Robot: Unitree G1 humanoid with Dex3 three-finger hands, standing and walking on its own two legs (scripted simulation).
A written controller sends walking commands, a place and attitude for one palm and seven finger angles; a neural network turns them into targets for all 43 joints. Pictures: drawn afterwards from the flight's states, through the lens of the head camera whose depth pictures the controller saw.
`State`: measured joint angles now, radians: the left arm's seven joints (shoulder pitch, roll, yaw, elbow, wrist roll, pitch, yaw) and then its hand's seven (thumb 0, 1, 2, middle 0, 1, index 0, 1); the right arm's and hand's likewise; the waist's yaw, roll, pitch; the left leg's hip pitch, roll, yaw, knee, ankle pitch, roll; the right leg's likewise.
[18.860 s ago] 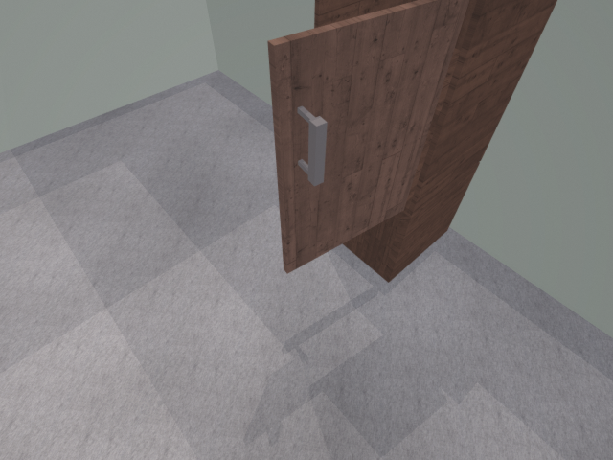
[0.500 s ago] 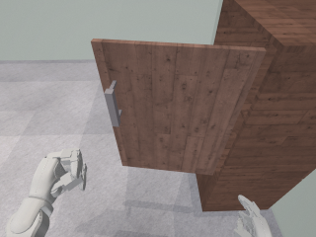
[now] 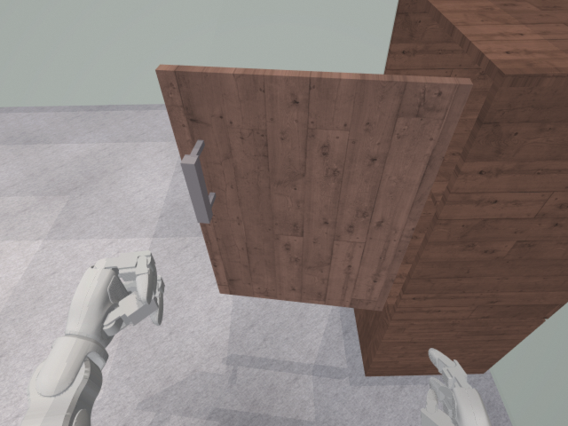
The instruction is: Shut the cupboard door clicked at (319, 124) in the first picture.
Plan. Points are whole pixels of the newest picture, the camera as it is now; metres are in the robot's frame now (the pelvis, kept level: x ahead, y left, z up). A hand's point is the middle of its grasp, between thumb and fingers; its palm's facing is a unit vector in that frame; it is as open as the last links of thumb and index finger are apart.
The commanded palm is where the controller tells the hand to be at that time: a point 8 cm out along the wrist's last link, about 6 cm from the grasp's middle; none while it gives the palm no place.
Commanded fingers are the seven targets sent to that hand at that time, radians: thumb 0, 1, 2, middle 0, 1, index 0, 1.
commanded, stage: bring the fist close to the handle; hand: left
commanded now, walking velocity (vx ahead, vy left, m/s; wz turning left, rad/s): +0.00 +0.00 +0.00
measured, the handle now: (202, 182) +0.46 +0.17 +0.10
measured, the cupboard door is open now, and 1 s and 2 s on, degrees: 82 82 73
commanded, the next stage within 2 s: push the door shut along its arc in 1.20 s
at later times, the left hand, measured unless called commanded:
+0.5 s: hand (183, 254) +0.32 +0.17 +0.10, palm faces -0.07 -1.00 -0.04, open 3.1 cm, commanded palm +0.30 +0.21 +0.10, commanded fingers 0.00 0.90 0.90 -1.30 -1.50 -1.30 -1.50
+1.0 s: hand (208, 226) +0.37 +0.14 +0.10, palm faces -0.07 -1.00 -0.03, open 3.1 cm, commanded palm +0.34 +0.19 +0.10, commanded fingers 0.00 0.90 0.90 -1.30 -1.50 -1.30 -1.50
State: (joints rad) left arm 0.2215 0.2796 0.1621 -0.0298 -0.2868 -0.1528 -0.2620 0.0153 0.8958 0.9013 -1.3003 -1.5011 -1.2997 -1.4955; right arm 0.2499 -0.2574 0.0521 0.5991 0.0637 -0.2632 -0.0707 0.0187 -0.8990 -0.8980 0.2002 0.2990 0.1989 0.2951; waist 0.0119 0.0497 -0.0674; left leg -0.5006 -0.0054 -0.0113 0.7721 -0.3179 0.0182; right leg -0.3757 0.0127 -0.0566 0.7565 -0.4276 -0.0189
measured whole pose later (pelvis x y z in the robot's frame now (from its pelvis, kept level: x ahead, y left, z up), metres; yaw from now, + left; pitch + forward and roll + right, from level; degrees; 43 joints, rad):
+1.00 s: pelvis +0.02 +0.00 +0.00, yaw -2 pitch +5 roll +0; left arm -0.21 0.23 0.12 0.36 -0.20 -0.15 -0.13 0.01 0.90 0.90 -1.30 -1.50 -1.30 -1.50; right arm 0.28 -0.25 0.03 0.61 0.06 -0.10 -0.03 0.02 -0.90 -0.90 0.20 0.30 0.20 0.29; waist -0.03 0.03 -0.07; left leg -0.50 0.00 0.03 0.73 -0.32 0.02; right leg -0.39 0.01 -0.01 0.73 -0.42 -0.01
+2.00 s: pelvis +0.00 +0.01 +0.00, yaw -1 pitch +9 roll -1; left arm -0.70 0.36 0.15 0.94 -0.21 -0.27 -0.32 0.02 0.90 0.90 -1.31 -1.50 -1.33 -1.50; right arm 0.32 -0.28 0.02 0.68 0.06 -0.06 -0.04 0.01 -0.90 -0.90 0.20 0.30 0.20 0.29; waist -0.08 0.02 -0.05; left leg -0.63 -0.01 0.00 0.79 -0.31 0.03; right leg -0.51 0.01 -0.04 0.78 -0.42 -0.01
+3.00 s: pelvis +0.01 +0.00 -0.03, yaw -2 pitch +19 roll -2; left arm -1.15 0.47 0.18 1.25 -0.13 -0.21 -0.47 0.02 0.92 0.95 -1.30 -1.50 -1.30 -1.50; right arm 0.40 -0.29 0.02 0.71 0.01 -0.04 -0.03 0.01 -0.90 -0.90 0.20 0.30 0.20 0.29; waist -0.20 0.04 -0.08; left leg -0.90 0.02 0.00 0.93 -0.36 0.02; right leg -0.77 0.04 -0.04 0.91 -0.46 -0.02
